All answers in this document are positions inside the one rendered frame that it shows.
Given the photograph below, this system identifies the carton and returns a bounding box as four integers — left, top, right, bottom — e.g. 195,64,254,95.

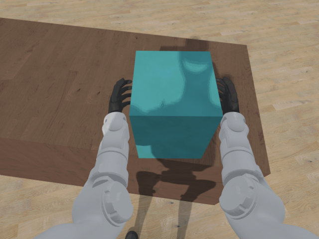
129,51,223,159

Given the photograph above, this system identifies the robot right forearm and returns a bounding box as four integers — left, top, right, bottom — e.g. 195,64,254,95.
219,112,274,193

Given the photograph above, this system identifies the right robot hand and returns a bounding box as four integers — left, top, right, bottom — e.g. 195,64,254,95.
215,77,240,115

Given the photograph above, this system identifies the pedestal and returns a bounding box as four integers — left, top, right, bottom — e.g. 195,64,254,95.
0,17,271,205

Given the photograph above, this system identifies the robot left forearm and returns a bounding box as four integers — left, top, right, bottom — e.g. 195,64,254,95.
79,112,130,194

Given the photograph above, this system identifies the robot right upper arm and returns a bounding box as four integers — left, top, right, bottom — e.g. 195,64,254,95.
219,176,319,239

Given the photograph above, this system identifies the robot left upper arm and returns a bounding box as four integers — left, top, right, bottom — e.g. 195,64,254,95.
33,181,134,239

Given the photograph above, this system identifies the left robot hand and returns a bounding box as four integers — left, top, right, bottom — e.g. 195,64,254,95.
108,78,132,114

